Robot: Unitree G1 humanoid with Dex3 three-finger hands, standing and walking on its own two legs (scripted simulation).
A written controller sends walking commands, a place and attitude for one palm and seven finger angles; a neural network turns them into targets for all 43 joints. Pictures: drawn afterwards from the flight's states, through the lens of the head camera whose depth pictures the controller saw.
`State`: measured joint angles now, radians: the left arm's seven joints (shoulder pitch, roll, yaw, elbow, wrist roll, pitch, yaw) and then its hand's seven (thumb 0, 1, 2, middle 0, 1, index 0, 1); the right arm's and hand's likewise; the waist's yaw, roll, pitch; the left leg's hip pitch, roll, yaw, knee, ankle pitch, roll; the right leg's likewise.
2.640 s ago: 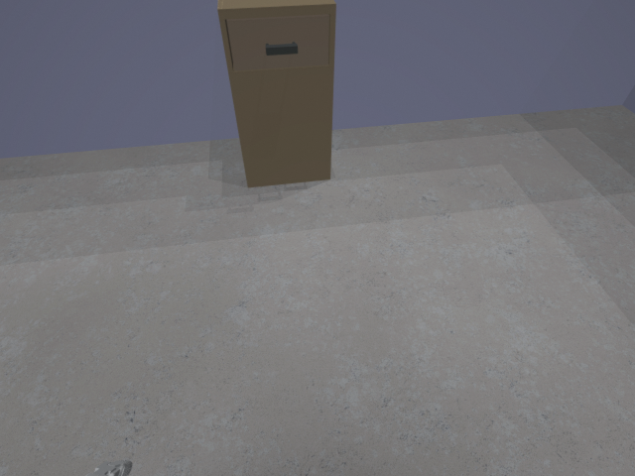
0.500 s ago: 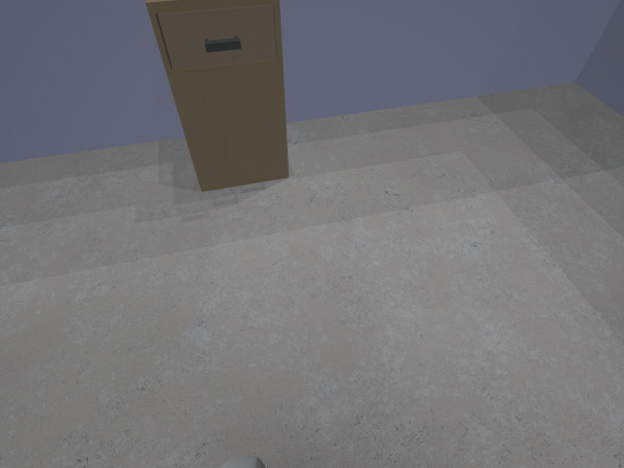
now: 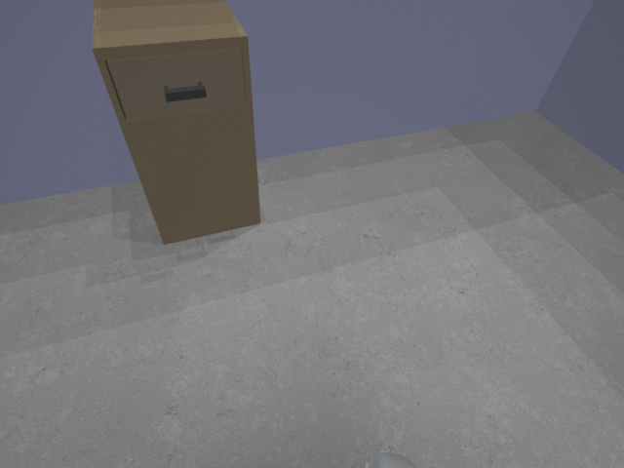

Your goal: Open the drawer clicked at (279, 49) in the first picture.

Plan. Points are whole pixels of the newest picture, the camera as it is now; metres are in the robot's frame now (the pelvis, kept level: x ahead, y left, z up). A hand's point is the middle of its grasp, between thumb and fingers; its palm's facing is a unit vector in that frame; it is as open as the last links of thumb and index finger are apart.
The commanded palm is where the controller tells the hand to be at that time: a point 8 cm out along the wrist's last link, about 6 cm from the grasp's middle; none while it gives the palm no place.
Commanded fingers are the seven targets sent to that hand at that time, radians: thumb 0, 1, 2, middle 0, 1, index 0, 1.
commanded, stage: walk to a spot facing it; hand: left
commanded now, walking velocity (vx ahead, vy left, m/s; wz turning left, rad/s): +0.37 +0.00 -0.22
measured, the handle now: (184, 90) +1.11 +0.47 -0.09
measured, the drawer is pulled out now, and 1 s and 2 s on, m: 0.00 0.00 0.00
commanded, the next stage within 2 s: turn to face it in 0.64 s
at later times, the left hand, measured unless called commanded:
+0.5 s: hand (254, 369) +0.31 +0.12 -0.17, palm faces -0.02 -0.98 -0.21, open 7.1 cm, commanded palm none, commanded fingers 0.00 0.90 0.90 -0.20 -0.30 -0.20 -0.30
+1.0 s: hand (243, 296) +0.45 +0.17 -0.17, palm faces +0.10 -0.98 -0.17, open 7.4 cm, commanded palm none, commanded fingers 0.00 0.90 0.90 -0.20 -0.30 -0.20 -0.30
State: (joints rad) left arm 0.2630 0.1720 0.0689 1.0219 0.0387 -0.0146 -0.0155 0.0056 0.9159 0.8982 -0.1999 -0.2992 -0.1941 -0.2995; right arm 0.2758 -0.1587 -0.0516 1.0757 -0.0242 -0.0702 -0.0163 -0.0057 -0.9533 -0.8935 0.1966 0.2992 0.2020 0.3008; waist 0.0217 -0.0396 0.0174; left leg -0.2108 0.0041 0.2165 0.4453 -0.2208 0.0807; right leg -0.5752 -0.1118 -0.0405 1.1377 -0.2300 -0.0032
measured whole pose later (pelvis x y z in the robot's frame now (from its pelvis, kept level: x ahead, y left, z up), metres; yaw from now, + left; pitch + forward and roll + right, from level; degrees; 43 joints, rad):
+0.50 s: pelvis +0.22 -0.06 +0.00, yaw -3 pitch +0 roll -1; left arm 0.21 0.17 0.07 1.03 0.02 -0.08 0.01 -0.03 0.96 0.90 -0.21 -0.30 -0.20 -0.30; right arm 0.34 -0.15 -0.05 1.11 -0.03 -0.01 0.00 0.01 -0.91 -0.89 0.19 0.30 0.20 0.30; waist -0.04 0.03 0.03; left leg -0.50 0.15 0.08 1.12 -0.31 -0.01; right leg -0.21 -0.02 -0.18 0.46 -0.24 -0.04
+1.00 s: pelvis +0.41 -0.02 +0.00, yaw +3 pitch -1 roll -1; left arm 0.21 0.18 0.05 1.02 0.02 0.00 0.01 0.01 0.91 0.90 -0.20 -0.30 -0.20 -0.30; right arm 0.26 -0.15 -0.03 1.05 -0.02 -0.03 -0.01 0.00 -0.94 -0.89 0.20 0.30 0.20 0.30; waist 0.00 -0.03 0.05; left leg -0.23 0.00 0.12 0.44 -0.20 0.06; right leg -0.50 -0.10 -0.05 1.00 -0.34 0.08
